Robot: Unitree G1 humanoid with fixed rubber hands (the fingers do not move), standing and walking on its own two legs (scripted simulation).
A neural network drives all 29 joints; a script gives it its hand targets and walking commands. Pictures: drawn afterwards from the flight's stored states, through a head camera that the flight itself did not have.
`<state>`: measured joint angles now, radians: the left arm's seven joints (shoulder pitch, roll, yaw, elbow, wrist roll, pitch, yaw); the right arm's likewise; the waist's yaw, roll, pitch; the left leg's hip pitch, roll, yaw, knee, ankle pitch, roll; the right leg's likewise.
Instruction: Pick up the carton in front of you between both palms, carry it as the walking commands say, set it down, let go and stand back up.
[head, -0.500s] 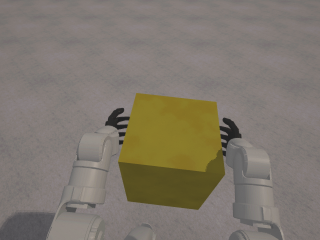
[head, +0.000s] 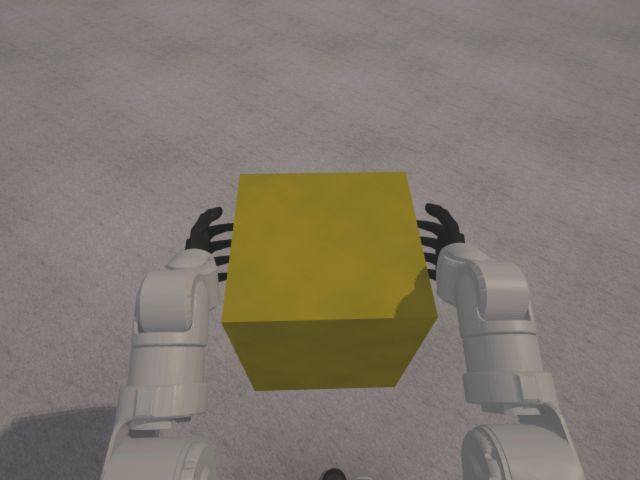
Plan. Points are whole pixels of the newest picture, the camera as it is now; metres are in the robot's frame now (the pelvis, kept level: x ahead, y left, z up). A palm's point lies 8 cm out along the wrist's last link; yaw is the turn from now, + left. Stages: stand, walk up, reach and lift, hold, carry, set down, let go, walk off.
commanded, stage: carry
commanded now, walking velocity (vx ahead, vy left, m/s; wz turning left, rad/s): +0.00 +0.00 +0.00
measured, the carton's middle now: (324, 289) +0.37 -0.01 +0.00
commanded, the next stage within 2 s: none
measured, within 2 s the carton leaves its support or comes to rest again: neither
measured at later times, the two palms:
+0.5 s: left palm (218, 146) +0.56 +0.15 +0.10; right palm (420, 162) +0.54 -0.15 +0.09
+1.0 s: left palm (213, 135) +0.55 +0.15 +0.13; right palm (427, 143) +0.54 -0.15 +0.12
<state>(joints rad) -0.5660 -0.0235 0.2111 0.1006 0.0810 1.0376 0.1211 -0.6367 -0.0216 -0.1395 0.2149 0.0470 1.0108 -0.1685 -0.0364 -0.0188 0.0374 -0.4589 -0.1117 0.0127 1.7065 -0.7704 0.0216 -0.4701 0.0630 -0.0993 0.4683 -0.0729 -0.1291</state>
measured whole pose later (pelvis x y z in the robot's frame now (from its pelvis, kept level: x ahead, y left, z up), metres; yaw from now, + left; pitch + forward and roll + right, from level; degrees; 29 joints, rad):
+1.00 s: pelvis +0.20 +0.01 +0.00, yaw -2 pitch +2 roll +0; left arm -0.67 0.02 0.18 0.26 0.04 1.19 0.13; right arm -0.65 -0.01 -0.18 0.24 -0.04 1.20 -0.13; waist 0.01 0.00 -0.09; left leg -0.37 0.01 0.04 0.60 -0.27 0.01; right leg -0.28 0.01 -0.06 0.60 -0.35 -0.04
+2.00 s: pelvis +0.15 +0.01 +0.00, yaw -2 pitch +1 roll +0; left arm -0.70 0.02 0.20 0.28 0.06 1.22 0.12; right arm -0.69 -0.01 -0.20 0.26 -0.06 1.23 -0.13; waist 0.00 0.01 -0.08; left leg -0.39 0.02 0.04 0.54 -0.17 0.01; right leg -0.32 0.01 -0.07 0.57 -0.27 -0.04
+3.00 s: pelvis +0.15 +0.00 +0.00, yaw -2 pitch +1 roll +0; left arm -0.71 0.02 0.20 0.27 0.06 1.22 0.12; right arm -0.70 -0.01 -0.20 0.25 -0.07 1.24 -0.13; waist 0.01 0.01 -0.07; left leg -0.39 0.03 0.05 0.53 -0.16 0.00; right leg -0.32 0.01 -0.09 0.57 -0.27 -0.05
